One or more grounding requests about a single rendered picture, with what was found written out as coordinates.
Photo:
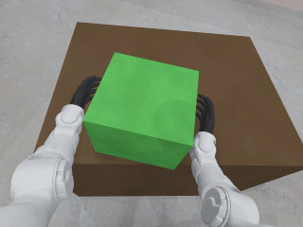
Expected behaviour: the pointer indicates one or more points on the robot left forearm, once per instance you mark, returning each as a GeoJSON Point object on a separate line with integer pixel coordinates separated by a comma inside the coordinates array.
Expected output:
{"type": "Point", "coordinates": [62, 142]}

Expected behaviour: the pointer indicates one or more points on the carton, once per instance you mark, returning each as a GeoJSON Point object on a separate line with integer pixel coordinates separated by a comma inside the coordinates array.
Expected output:
{"type": "Point", "coordinates": [144, 111]}

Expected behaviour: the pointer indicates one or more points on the robot right hand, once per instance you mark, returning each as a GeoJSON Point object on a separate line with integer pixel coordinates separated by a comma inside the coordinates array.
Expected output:
{"type": "Point", "coordinates": [207, 116]}

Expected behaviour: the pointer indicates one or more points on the left robot upper arm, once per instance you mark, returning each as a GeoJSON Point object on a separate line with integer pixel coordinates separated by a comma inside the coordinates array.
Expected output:
{"type": "Point", "coordinates": [38, 187]}

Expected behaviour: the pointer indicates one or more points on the robot left hand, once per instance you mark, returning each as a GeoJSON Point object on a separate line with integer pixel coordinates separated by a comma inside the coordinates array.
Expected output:
{"type": "Point", "coordinates": [82, 94]}

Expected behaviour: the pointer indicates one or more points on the right robot upper arm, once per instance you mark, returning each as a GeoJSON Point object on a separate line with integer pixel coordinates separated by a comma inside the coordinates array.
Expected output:
{"type": "Point", "coordinates": [223, 207]}

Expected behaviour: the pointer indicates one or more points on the robot right forearm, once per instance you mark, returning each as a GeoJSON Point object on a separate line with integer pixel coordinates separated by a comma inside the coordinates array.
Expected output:
{"type": "Point", "coordinates": [204, 166]}

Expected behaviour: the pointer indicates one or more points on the pedestal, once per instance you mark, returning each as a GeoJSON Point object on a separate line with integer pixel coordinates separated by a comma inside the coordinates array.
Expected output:
{"type": "Point", "coordinates": [256, 141]}

